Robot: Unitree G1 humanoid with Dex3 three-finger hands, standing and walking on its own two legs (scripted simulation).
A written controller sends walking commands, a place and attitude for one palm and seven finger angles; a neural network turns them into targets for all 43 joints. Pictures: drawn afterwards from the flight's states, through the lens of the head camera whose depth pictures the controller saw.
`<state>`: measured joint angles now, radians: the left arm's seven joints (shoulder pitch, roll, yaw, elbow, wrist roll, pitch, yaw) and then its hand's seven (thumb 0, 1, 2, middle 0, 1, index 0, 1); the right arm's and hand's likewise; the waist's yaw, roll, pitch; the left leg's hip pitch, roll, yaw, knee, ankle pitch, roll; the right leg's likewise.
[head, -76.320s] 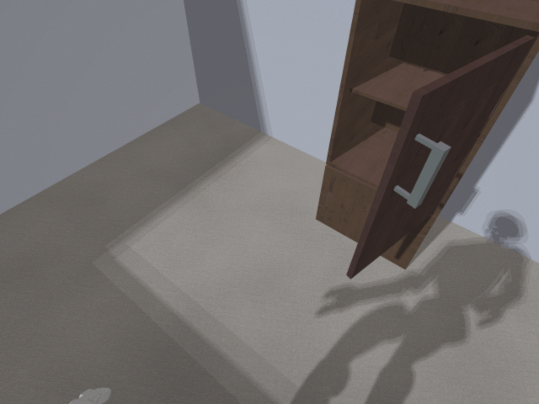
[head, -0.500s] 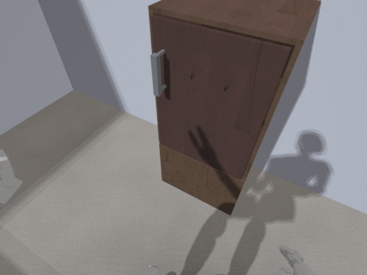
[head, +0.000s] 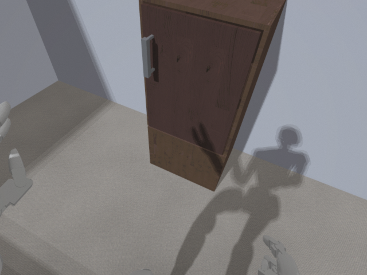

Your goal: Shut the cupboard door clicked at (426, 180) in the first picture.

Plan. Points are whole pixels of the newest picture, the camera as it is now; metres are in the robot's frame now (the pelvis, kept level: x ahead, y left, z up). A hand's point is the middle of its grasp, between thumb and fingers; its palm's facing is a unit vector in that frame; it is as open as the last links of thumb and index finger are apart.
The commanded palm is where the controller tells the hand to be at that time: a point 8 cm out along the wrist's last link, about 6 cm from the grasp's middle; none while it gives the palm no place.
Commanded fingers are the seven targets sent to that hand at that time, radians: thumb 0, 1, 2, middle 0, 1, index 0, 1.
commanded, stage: stop stepping back and stand still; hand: left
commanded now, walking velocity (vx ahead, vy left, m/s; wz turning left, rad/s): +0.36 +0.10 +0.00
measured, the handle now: (149, 56) +0.85 +0.22 +0.05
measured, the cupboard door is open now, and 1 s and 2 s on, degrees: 0 0 0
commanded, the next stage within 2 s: let the arm hang, fingers relaxed in 1.76 s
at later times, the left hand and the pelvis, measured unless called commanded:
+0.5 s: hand out of the picture +0.10 +0.26 +0.19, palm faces +0.48 -0.76 -0.43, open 7.4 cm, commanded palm +0.05 +0.30 +0.18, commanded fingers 0.00 0.90 0.90 -0.20 -0.30 -0.20 -0.30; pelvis -0.09 +0.00 +0.01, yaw -1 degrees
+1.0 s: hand out of the picture +0.13 +0.30 +0.17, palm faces +0.44 -0.77 -0.47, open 7.4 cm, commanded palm +0.07 +0.34 +0.18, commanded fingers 0.00 0.90 0.90 -0.20 -0.30 -0.20 -0.30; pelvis -0.07 +0.04 +0.00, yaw -1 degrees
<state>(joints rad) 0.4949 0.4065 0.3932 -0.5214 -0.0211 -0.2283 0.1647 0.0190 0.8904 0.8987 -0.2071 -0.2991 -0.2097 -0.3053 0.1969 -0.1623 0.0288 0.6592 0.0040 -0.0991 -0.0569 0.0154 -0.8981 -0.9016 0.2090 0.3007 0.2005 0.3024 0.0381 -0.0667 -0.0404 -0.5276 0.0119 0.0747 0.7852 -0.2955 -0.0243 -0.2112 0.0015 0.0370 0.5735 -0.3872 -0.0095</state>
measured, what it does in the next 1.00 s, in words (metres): steps on the spot: left foot, then left foot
